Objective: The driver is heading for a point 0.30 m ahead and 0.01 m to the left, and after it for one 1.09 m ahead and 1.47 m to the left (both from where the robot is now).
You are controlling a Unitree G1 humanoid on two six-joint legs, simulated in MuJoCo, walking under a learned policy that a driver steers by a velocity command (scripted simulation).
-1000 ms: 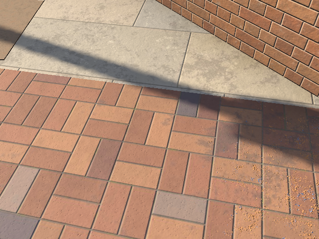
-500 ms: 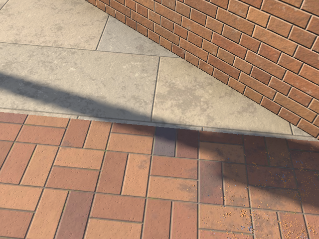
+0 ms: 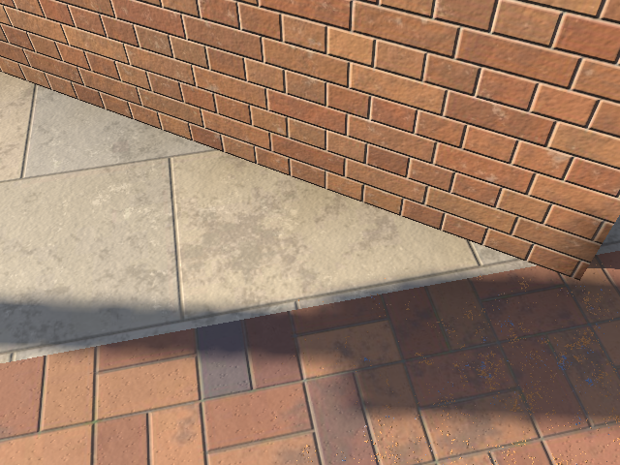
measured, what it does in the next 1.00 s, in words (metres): walks ahead, turning left: left foot, then right foot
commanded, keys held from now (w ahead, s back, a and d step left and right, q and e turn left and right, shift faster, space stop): w+e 0.12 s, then w+q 0.88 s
